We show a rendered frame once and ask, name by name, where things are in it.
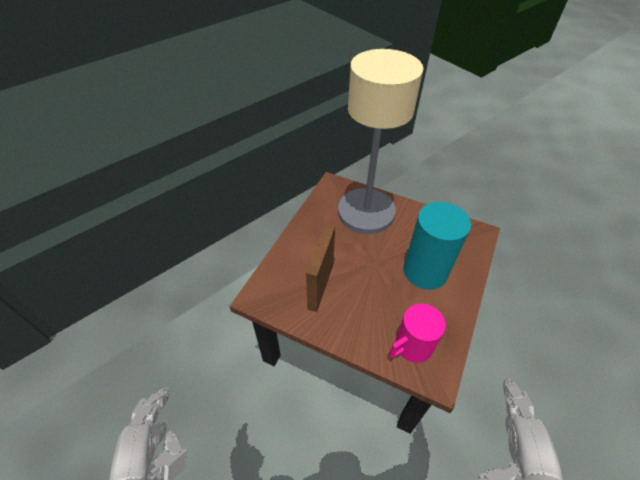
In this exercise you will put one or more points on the coffee table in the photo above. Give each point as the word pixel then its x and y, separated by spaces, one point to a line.
pixel 366 297

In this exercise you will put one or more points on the desk lamp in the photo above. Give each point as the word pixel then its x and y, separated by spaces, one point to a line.
pixel 383 90

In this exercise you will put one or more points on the right robot hand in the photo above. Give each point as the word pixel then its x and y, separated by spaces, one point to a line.
pixel 530 445

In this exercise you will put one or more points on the sofa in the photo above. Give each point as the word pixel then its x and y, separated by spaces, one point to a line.
pixel 136 133

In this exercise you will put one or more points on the armchair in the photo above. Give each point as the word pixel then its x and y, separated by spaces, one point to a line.
pixel 479 35

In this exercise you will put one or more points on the left robot hand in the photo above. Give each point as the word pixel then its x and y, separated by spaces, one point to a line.
pixel 137 443

